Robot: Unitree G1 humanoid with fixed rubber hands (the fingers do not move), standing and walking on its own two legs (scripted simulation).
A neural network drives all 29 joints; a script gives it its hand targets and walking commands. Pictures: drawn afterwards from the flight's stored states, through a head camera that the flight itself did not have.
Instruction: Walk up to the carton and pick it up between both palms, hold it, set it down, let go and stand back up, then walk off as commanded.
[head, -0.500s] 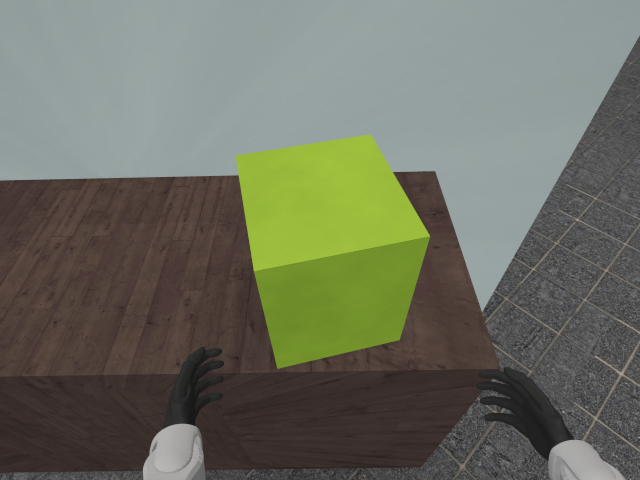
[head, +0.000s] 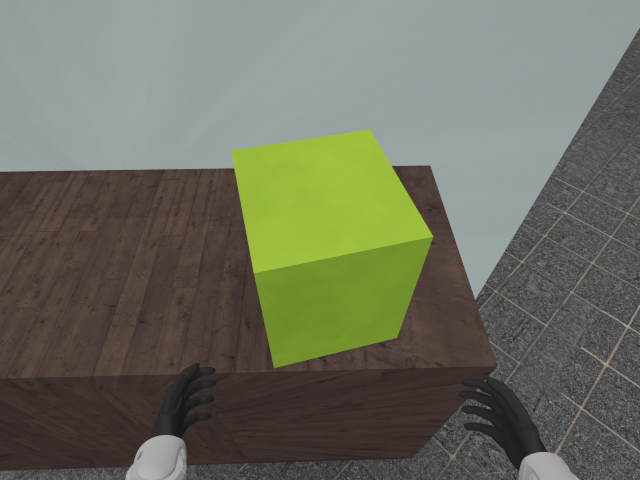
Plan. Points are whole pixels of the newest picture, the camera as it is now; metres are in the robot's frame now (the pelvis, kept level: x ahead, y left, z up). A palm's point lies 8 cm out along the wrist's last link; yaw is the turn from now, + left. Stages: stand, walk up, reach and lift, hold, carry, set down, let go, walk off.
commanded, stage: set down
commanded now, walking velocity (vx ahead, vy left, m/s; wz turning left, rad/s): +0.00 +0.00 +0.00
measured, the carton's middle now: (320, 251) +0.42 +0.06 +0.02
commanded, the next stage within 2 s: let go in 0.82 s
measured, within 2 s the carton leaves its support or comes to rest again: neither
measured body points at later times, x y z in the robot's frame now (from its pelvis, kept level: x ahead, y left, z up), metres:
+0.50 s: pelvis +0.01 +0.01 +0.00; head +0.03 +0.02 +0.45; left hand +0.18 +0.23 -0.06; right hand +0.20 -0.20 -0.08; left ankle -0.01 +0.15 -0.74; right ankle +0.02 -0.10 -0.74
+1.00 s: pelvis +0.01 +0.01 +0.00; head +0.03 +0.02 +0.45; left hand +0.18 +0.24 -0.08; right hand +0.19 -0.20 -0.09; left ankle -0.01 +0.15 -0.74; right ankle +0.02 -0.10 -0.74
